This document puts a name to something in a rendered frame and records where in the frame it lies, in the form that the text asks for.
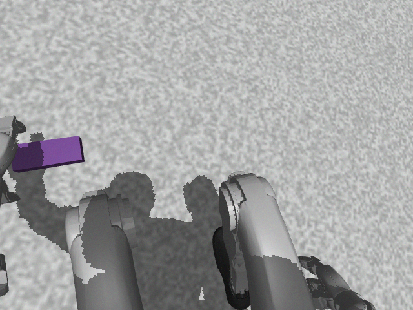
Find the right robot hand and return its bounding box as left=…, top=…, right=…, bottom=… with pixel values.
left=298, top=256, right=352, bottom=310

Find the right robot foot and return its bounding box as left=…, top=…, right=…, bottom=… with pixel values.
left=212, top=227, right=250, bottom=310

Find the right robot arm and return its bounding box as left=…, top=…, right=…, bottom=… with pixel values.
left=334, top=291, right=376, bottom=310

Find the small box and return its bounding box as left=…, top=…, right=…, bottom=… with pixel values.
left=12, top=136, right=85, bottom=173

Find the left robot hand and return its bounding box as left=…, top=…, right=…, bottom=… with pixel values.
left=0, top=116, right=26, bottom=205

